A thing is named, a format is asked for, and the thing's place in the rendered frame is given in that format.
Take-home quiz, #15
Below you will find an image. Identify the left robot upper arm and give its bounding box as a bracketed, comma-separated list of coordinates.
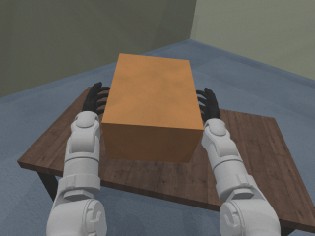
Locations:
[47, 198, 107, 236]

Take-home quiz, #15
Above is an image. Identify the carton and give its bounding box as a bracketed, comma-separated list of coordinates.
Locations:
[101, 53, 204, 163]

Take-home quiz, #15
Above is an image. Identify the table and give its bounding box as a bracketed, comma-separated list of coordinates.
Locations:
[17, 87, 315, 236]

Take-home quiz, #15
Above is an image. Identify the right robot upper arm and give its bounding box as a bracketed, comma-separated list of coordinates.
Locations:
[220, 199, 281, 236]

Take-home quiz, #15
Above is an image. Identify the robot right forearm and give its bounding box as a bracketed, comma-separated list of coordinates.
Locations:
[201, 118, 281, 233]

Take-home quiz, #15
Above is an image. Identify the right robot hand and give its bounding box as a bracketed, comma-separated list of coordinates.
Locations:
[196, 88, 221, 123]

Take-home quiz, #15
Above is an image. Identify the robot left forearm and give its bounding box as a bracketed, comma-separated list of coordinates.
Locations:
[46, 111, 100, 236]

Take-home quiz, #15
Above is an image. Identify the left robot hand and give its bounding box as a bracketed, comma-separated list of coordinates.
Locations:
[81, 82, 110, 115]

